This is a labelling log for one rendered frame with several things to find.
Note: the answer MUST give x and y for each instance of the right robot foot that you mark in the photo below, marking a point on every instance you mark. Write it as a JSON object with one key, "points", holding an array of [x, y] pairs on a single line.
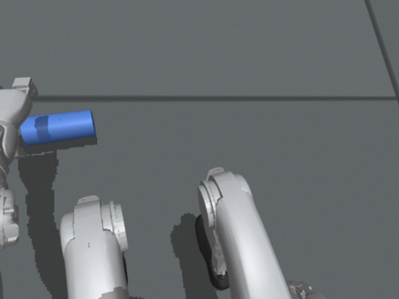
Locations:
{"points": [[220, 282]]}

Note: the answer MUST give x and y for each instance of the right robot hand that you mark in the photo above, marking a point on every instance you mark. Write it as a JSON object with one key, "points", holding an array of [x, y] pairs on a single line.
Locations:
{"points": [[303, 290]]}

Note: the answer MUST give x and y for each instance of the left robot arm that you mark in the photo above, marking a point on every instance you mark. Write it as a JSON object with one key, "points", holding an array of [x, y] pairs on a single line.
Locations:
{"points": [[9, 213]]}

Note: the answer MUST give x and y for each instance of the can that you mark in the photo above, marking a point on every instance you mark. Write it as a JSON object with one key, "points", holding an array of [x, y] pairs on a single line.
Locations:
{"points": [[41, 129]]}

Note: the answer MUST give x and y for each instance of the left robot hand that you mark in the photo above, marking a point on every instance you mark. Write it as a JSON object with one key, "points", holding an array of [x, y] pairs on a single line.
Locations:
{"points": [[15, 105]]}

